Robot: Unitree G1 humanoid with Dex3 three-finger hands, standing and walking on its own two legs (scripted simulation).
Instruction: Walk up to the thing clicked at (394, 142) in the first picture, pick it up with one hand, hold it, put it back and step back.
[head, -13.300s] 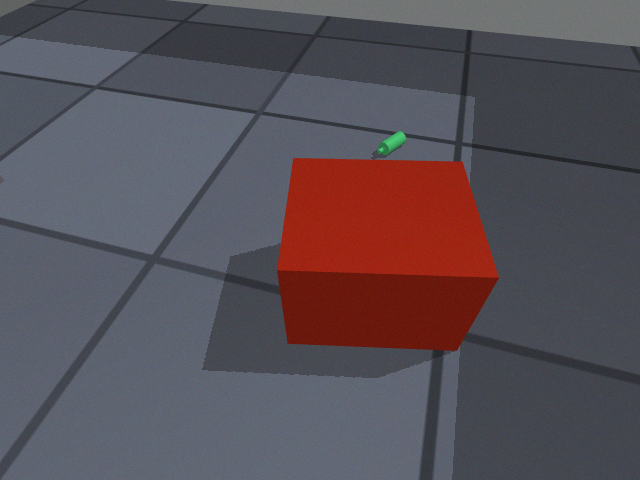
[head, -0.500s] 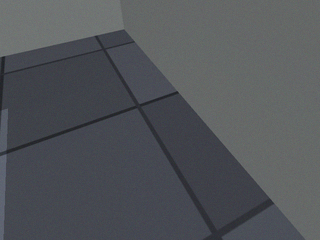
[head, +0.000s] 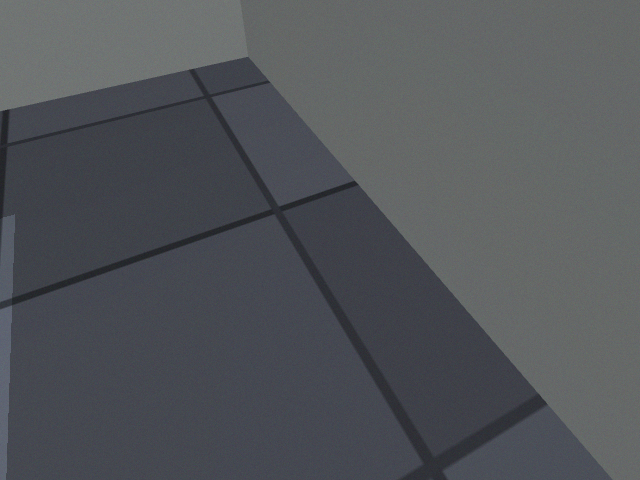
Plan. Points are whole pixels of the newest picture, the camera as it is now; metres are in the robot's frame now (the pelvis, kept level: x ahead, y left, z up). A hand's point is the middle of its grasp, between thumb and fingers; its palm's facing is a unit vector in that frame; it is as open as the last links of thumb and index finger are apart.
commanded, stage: walk up
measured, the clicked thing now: out of the picture +0.52 +1.49 -0.75
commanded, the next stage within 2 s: stand in 0.04 s
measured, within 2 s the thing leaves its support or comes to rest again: neither
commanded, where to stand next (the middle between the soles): +0.05 +0.02 m, yaw +0 degrees
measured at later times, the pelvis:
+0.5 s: pelvis +0.01 +0.00 +0.00, yaw +0 degrees
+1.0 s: pelvis +0.01 +0.00 +0.00, yaw -1 degrees
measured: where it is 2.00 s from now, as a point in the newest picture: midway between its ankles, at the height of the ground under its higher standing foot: outside the picture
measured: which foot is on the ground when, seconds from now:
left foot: down 0.00-1.00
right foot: down 0.00-1.00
